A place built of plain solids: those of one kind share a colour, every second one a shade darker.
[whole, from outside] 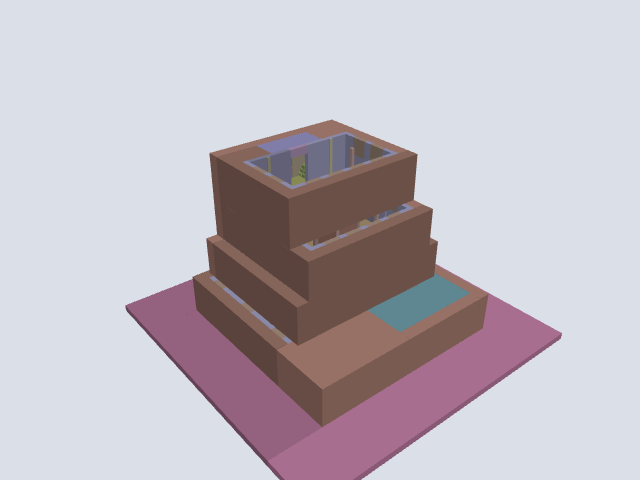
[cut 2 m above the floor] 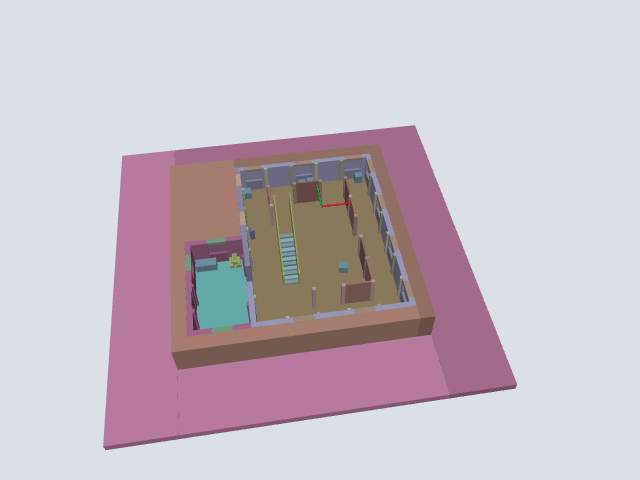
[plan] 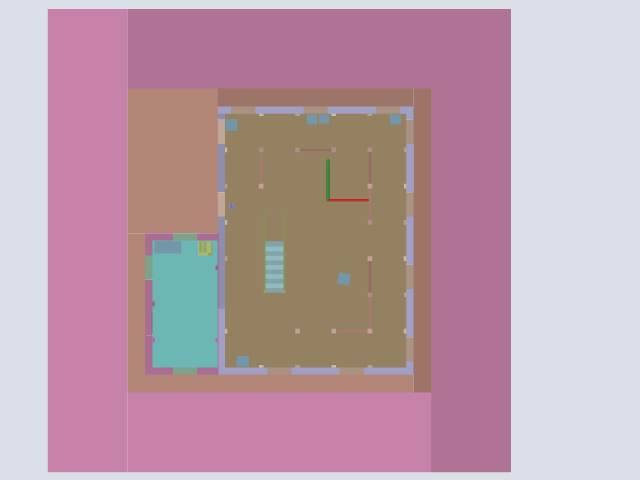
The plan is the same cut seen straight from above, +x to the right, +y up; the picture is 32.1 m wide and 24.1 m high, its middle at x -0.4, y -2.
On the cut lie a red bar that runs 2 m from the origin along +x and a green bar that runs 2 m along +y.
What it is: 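The timber main towers of Japanese castles, from general knowledge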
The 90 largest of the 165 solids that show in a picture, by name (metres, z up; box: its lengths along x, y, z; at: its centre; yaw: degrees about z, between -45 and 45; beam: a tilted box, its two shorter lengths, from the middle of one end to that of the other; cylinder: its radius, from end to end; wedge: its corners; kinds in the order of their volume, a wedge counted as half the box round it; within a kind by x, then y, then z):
{
 "wall_fill_storey_1": {"box": [0.9, 7.09, 3.53], "at": [-9.62, -5.21, 1.27]},
 "wall_fill_storey_2": {"box": [4.54, 7.27, 3.53], "at": [-7.8, 1.97, 1.27]},
 "wall_fill_storey_3": {"box": [0.9, 12.72, 2.98], "at": [-5.62, -2.03, 4.52]},
 "wall_fill_storey_4": {"box": [0.9, 10.9, 2.92], "at": [-5.62, -2.03, 7.47]},
 "wall_fill_storey_5": {"box": [0.9, 10.9, 3.48], "at": [-3.8, -2.03, 10.66]},
 "wall_fill_storey_6": {"box": [14.36, 0.9, 3.53], "at": [-2.89, -9.21, 1.27]},
 "wall_fill_storey_7": {"box": [9.1, 0.9, 2.92], "at": [-0.62, -7.03, 7.47]},
 "wall_fill_storey_8": {"box": [9.1, 0.9, 2.92], "at": [-0.62, 2.97, 7.47]},
 "wall_fill_storey_9": {"box": [9.1, 0.9, 2.98], "at": [-0.62, 3.88, 4.52]},
 "wall_fill_storey_10": {"box": [9.82, 0.9, 3.53], "at": [-0.62, 5.15, 1.27]},
 "wall_fill_storey_11": {"box": [7.28, 0.9, 3.48], "at": [0.29, -7.03, 10.66]},
 "wall_fill_storey_12": {"box": [7.28, 0.9, 3.48], "at": [0.29, 2.97, 10.66]},
 "wall_fill_storey_13": {"box": [1.82, 2.37, 3.48], "at": [3.02, -5.39, 10.66]},
 "wall_fill_storey_14": {"box": [1.82, 2.37, 3.48], "at": [3.02, 1.34, 10.66]},
 "wall_fill_storey_15": {"box": [0.9, 12.72, 2.98], "at": [4.38, -2.03, 4.52]},
 "wall_fill_storey_16": {"box": [0.9, 10.9, 2.92], "at": [4.38, -2.03, 7.47]},
 "wall_fill_storey_17": {"box": [0.9, 10.9, 3.48], "at": [4.38, -2.03, 10.66]},
 "wall_fill_storey_18": {"box": [0.9, 15.26, 3.53], "at": [4.74, -2.03, 1.27]},
 "ground_garden_1": {"box": [4.0, 23.26, 0.5], "at": [-12.07, -2.03, -0.27]},
 "ground_garden_2": {"box": [15.26, 4.0, 0.5], "at": [-2.44, -11.66, -0.27]},
 "ground_garden_3": {"box": [15.26, 4.0, 0.5], "at": [-2.44, 7.6, -0.27]},
 "ground_garden_4": {"box": [4.0, 23.26, 0.5], "at": [7.19, -2.03, -0.27]},
 "floor_storey_1": {"box": [6.08, 8.38, 0.36], "at": [-1.77, -2.03, 6.19]},
 "floor_storey_2": {"box": [9.1, 12.74, 0.55], "at": [-0.62, -2.03, -0.28]},
 "wall_storey_1": {"box": [0.36, 3.31, 3.18], "at": [-5.35, -7.1, 1.44]},
 "wall_storey_2": {"box": [0.36, 3.43, 3.18], "at": [-5.35, -2.53, 1.44]},
 "wall_storey_3": {"box": [0.36, 2.42, 3.18], "at": [-5.35, 1.61, 1.44]},
 "wall_storey_4": {"box": [0.36, 0.66, 3.18], "at": [-5.35, 4.37, 1.44]},
 "wall_storey_5": {"box": [0.66, 0.36, 3.18], "at": [-5.2, 4.52, 1.44]},
 "wall_storey_6": {"box": [0.36, 1.21, 2.92], "at": [-4.99, 1.92, 7.47]},
 "wall_storey_7": {"box": [1.21, 0.36, 2.92], "at": [-4.57, -6.4, 7.47]},
 "wall_storey_8": {"box": [1.21, 0.36, 2.92], "at": [-4.57, 2.34, 7.47]},
 "wall_storey_9": {"box": [2.48, 0.36, 3.18], "at": [-4.29, -8.58, 1.44]},
 "wall_storey_10": {"box": [1.21, 0.36, 3.48], "at": [-2.75, -6.4, 10.66]},
 "wall_storey_11": {"box": [1.21, 0.36, 3.48], "at": [-2.75, 2.34, 10.66]},
 "wall_storey_12": {"box": [0.6, 0.36, 2.92], "at": [-2.44, -6.4, 7.47]},
 "wall_storey_13": {"box": [2.42, 0.36, 3.18], "at": [-2.44, 4.52, 1.44]},
 "wall_storey_14": {"box": [2.42, 0.36, 3.18], "at": [-0.62, -8.58, 1.44]},
 "wall_storey_15": {"box": [0.6, 0.36, 3.48], "at": [-0.62, -6.4, 10.66]},
 "wall_storey_16": {"box": [2.42, 0.36, 3.18], "at": [1.2, 4.52, 1.44]},
 "wall_storey_17": {"box": [1.21, 0.36, 3.48], "at": [1.5, -6.4, 10.66]},
 "wall_storey_18": {"box": [0.36, 3.88, 3.48], "at": [1.93, -4.64, 10.66]},
 "wall_storey_19": {"box": [0.36, 3.72, 3.48], "at": [1.93, 0.66, 10.66]},
 "wall_storey_20": {"box": [2.48, 0.36, 3.18], "at": [3.05, -8.58, 1.44]},
 "wall_storey_21": {"box": [0.66, 0.36, 3.18], "at": [3.96, 4.52, 1.44]},
 "wall_storey_22": {"box": [0.36, 0.66, 3.18], "at": [4.11, -8.43, 1.44]},
 "wall_storey_23": {"box": [0.36, 2.42, 3.18], "at": [4.11, -5.67, 1.44]},
 "wall_storey_24": {"box": [0.36, 2.42, 3.18], "at": [4.11, -2.03, 1.44]},
 "wall_storey_25": {"box": [0.36, 2.42, 3.18], "at": [4.11, 1.61, 1.44]},
 "wall_storey_26": {"box": [0.36, 0.66, 3.18], "at": [4.11, 4.37, 1.44]},
 "floor_annex_1": {"box": [3.28, 6.37, 0.55], "at": [-7.17, -5.21, -0.28]},
 "wall_annex_1": {"box": [0.32, 1.2, 2.1], "at": [-9.01, -6.19, 1.05]},
 "wall_annex_2": {"box": [0.36, 1.97, 3.04], "at": [-8.99, -7.77, 1.37]},
 "wall_annex_3": {"box": [0.36, 1.59, 3.04], "at": [-8.99, -4.8, 1.37]},
 "wall_annex_4": {"box": [0.36, 1.12, 3.04], "at": [-8.99, -2.22, 1.37]},
 "wall_annex_5": {"box": [1.39, 0.36, 3.04], "at": [-8.47, -8.58, 1.37]},
 "wall_annex_6": {"box": [1.39, 0.36, 3.04], "at": [-8.47, -1.85, 1.37]},
 "wall_annex_7": {"box": [1.07, 0.36, 3.04], "at": [-6.03, -8.58, 1.37]},
 "wall_annex_8": {"box": [1.07, 0.36, 3.04], "at": [-6.03, -1.85, 1.37]},
 "wall_head_storey_1": {"box": [0.36, 1.22, 1.23], "at": [-5.35, -0.21, 2.42]},
 "wall_head_storey_2": {"box": [0.36, 1.22, 1.23], "at": [-5.35, 3.43, 2.42]},
 "wall_head_storey_3": {"box": [1.22, 0.36, 1.23], "at": [-4.26, 4.52, 2.42]},
 "wall_head_storey_4": {"box": [0.36, 1.22, 1.32], "at": [-3.17, -2.94, 11.74]},
 "wall_head_storey_5": {"box": [0.36, 1.22, 1.32], "at": [-3.17, -1.12, 11.74]},
 "wall_head_storey_6": {"box": [0.36, 1.22, 1.32], "at": [-3.17, 0.7, 11.74]},
 "wall_head_storey_7": {"box": [1.22, 0.36, 1.23], "at": [-2.44, -8.58, 2.42]},
 "wall_head_storey_8": {"box": [1.22, 0.36, 1.32], "at": [-1.53, -6.4, 11.74]},
 "wall_head_storey_9": {"box": [1.22, 0.36, 1.32], "at": [-1.53, 2.34, 11.74]},
 "wall_head_storey_10": {"box": [1.22, 0.36, 1.23], "at": [-0.62, 4.52, 2.42]},
 "wall_head_storey_11": {"box": [1.22, 0.36, 1.32], "at": [0.29, -6.4, 11.74]},
 "wall_head_storey_12": {"box": [1.22, 0.36, 1.32], "at": [0.29, 2.34, 11.74]},
 "wall_head_storey_13": {"box": [1.22, 0.36, 1.23], "at": [1.2, -8.58, 2.42]},
 "wall_head_storey_14": {"box": [1.22, 0.36, 1.23], "at": [3.02, 4.52, 2.42]},
 "wall_head_storey_15": {"box": [0.36, 1.22, 1.23], "at": [4.11, -7.49, 2.42]},
 "wall_head_storey_16": {"box": [0.36, 1.22, 1.23], "at": [4.11, -3.85, 2.42]},
 "wall_head_storey_17": {"box": [0.36, 1.22, 1.23], "at": [4.11, -0.21, 2.42]},
 "wall_head_storey_18": {"box": [0.36, 1.22, 1.23], "at": [4.11, 3.43, 2.42]},
 "wall_fill_over_gable4w_1": {"box": [1.86, 4.36, 0.67], "at": [3.0, -2.03, 12.07]},
 "screen_storey_1": {"box": [0.12, 1.58, 3.03], "at": [-3.35, 1.61, 1.52]},
 "screen_storey_2": {"box": [1.58, 0.12, 3.03], "at": [-0.62, 2.52, 1.52]},
 "screen_storey_3": {"box": [1.58, 0.12, 3.03], "at": [1.2, -6.58, 1.52]},
 "screen_storey_4": {"box": [0.12, 1.58, 3.03], "at": [2.11, -5.67, 1.52]},
 "screen_storey_5": {"box": [0.12, 1.58, 3.03], "at": [2.11, -3.85, 1.52]},
 "screen_storey_6": {"box": [0.12, 1.58, 3.03], "at": [2.11, -0.21, 1.52]},
 "screen_storey_7": {"box": [0.12, 1.58, 3.03], "at": [2.11, 1.61, 1.52]},
 "wall_fill_over_annex_1": {"box": [3.68, 7.09, 0.15], "at": [-7.33, -5.21, 2.96]},
 "floor_gable4w_1": {"box": [1.46, 3.64, 0.36], "at": [2.84, -2.03, 9.11]},
 "wall_1": {"wedge": [[-3.23, -4.52, -0.05], [-3.23, -4.52, 1.26], [-3.23, -0.68, 3.07], [-3.23, -0.68, 4.38], [-3.13, -4.52, -0.05], [-3.13, -4.52, 1.26], [-3.13, -0.68, 3.07], [-3.13, -0.68, 4.38]]},
 "wall_2": {"wedge": [[-2.23, -4.52, -0.05], [-2.23, -4.52, 1.26], [-2.23, -0.68, 3.07], [-2.23, -0.68, 4.38], [-2.13, -4.52, -0.05], [-2.13, -4.52, 1.26], [-2.13, -0.68, 3.07], [-2.13, -0.68, 4.38]]},
 "wall_gable4w_1": {"box": [0.36, 1.57, 2.81], "at": [3.75, -3.42, 10.33]}
}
